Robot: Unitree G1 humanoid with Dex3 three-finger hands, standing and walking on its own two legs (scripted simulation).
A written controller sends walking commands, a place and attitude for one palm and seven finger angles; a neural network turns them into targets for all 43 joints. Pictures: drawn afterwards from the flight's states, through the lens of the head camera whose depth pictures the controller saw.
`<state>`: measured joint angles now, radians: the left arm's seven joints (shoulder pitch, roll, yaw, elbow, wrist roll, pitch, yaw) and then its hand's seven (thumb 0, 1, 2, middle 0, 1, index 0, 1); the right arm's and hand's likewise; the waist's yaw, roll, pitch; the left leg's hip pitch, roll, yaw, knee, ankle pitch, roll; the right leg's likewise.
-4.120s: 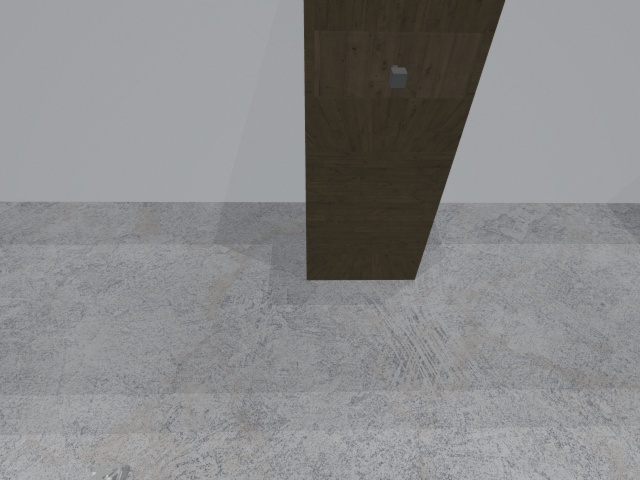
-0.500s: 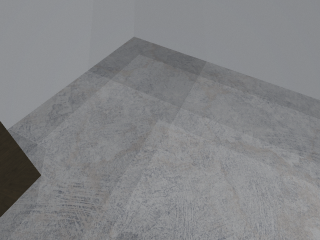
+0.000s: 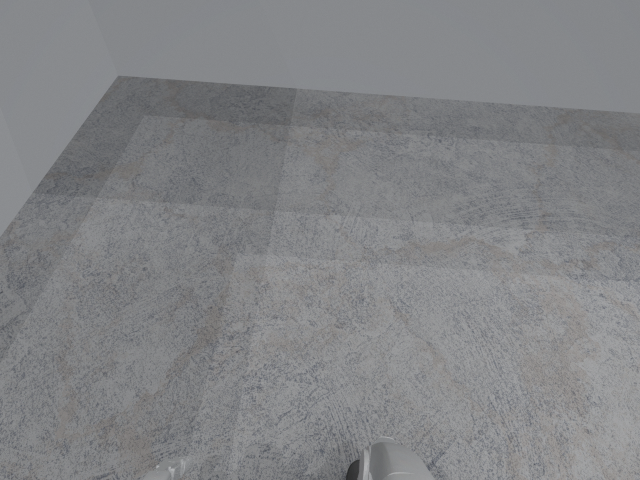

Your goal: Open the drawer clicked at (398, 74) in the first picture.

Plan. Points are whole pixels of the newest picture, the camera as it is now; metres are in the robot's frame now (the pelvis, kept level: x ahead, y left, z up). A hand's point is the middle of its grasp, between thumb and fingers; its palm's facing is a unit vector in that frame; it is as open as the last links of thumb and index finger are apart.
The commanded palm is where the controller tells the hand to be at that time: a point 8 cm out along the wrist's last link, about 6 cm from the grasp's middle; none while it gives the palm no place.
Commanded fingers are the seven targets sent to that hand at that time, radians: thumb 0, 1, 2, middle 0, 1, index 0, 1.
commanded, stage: walk to a spot facing it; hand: left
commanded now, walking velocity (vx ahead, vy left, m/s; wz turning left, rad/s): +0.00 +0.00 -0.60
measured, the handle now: out of the picture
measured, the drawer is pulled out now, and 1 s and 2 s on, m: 0.00 0.00 0.00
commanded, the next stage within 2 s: turn to face it in 0.04 s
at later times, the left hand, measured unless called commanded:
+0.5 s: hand (194, 438) +0.20 +0.18 -0.17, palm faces +0.07 -0.99 -0.16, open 7.4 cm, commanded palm none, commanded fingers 0.00 0.90 0.90 -0.20 -0.30 -0.20 -0.30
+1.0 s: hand (155, 458) +0.18 +0.23 -0.15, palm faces +0.27 -0.93 -0.26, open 7.4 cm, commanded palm none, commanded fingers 0.00 0.90 0.90 -0.20 -0.30 -0.20 -0.30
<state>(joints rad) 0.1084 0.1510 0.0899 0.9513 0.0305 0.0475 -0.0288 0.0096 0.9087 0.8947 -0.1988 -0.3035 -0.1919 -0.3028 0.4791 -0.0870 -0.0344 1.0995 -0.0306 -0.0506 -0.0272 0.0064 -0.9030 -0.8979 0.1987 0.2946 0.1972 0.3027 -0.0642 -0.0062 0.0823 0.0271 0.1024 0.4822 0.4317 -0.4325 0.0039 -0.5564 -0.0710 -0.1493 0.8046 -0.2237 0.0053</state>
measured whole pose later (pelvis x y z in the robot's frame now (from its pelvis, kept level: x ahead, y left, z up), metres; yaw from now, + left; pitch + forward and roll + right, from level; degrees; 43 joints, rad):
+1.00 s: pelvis +0.11 +0.00 +0.01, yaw +15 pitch +2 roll -1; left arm 0.10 0.22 0.08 0.92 0.01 0.05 0.03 0.01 0.91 0.89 -0.20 -0.30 -0.19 -0.30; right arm 0.26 -0.20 -0.07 0.96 -0.03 0.04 0.00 0.01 -0.90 -0.90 0.20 0.29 0.20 0.30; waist -0.05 0.02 0.06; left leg -0.34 -0.06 -0.11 0.45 -0.15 0.03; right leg -0.37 -0.03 0.02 0.82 -0.44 0.09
